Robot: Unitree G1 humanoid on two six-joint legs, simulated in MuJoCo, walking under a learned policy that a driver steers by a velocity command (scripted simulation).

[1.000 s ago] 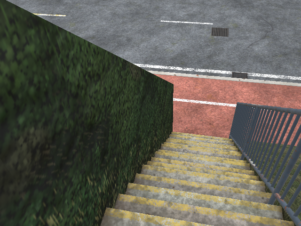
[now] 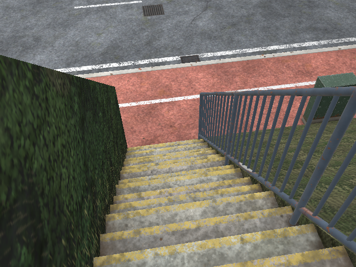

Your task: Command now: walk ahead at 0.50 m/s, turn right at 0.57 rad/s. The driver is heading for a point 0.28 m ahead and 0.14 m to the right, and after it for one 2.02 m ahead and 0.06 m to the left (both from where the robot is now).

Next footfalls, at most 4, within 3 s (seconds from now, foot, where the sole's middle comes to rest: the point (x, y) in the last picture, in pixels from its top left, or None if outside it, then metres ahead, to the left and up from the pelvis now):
0.32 left None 0.26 0.15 -1.02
0.64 right None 0.33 -0.08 -1.02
1.08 left None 0.31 0.19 -1.02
1.46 right None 0.33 0.01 -1.02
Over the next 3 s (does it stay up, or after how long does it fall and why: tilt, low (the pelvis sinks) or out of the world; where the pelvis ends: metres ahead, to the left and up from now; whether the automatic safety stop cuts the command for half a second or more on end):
stays up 0.58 0.06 -0.52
